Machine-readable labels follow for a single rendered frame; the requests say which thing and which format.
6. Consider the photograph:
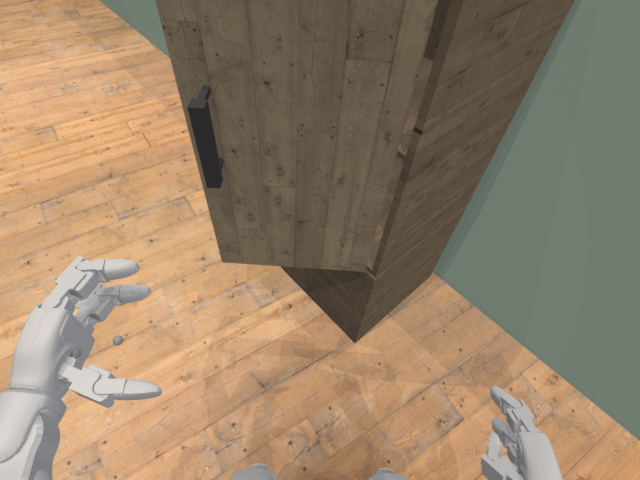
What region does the robot left hand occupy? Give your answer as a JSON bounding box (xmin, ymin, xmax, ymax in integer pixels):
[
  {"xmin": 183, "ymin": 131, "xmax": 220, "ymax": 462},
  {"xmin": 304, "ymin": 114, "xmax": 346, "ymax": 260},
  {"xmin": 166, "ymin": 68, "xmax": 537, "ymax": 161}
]
[{"xmin": 9, "ymin": 256, "xmax": 162, "ymax": 408}]

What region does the handle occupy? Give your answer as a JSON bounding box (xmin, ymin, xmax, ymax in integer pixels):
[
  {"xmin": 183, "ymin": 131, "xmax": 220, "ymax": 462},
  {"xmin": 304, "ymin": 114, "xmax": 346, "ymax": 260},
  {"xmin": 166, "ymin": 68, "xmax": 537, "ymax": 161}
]
[{"xmin": 187, "ymin": 86, "xmax": 224, "ymax": 188}]

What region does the left robot forearm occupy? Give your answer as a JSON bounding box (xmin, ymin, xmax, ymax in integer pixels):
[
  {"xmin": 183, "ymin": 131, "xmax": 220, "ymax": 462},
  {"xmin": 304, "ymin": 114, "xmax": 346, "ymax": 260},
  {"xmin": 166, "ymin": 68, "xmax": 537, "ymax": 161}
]
[{"xmin": 0, "ymin": 389, "xmax": 67, "ymax": 480}]

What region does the cupboard door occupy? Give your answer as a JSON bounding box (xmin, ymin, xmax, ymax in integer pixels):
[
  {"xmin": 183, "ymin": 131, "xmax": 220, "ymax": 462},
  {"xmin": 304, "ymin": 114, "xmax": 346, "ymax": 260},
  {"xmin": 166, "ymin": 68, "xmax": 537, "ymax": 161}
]
[{"xmin": 155, "ymin": 0, "xmax": 438, "ymax": 272}]

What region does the right robot shin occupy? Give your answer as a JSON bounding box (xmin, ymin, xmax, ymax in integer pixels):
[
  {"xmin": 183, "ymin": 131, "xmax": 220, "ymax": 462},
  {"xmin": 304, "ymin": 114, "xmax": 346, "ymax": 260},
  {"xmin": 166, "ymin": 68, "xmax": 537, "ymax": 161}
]
[{"xmin": 374, "ymin": 468, "xmax": 395, "ymax": 476}]

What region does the robot right hand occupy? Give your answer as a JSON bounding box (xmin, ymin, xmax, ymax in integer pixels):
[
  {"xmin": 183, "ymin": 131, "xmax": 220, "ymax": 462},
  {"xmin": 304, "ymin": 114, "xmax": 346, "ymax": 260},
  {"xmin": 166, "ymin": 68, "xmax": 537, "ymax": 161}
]
[{"xmin": 481, "ymin": 386, "xmax": 563, "ymax": 480}]

